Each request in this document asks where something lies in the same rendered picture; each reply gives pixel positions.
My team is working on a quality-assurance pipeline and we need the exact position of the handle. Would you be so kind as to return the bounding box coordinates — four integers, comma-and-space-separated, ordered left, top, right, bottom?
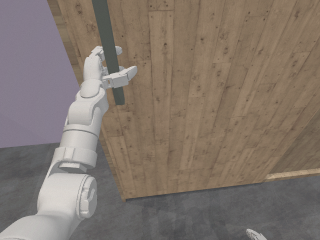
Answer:
91, 0, 125, 106

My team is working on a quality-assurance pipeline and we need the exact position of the left robot hand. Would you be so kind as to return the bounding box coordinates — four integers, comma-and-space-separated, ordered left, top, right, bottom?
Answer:
83, 46, 138, 91

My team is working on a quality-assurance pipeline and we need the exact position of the left robot forearm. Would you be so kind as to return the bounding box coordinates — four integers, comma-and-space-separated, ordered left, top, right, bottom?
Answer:
37, 79, 109, 211

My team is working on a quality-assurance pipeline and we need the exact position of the left robot upper arm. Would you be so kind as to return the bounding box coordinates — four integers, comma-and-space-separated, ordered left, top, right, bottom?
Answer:
0, 173, 97, 240

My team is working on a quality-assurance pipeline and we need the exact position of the wardrobe door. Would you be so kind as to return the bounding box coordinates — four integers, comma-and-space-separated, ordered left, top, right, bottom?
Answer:
57, 0, 320, 199
268, 108, 320, 174

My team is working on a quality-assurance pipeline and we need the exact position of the right robot hand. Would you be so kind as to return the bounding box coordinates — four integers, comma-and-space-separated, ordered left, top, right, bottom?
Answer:
246, 229, 267, 240

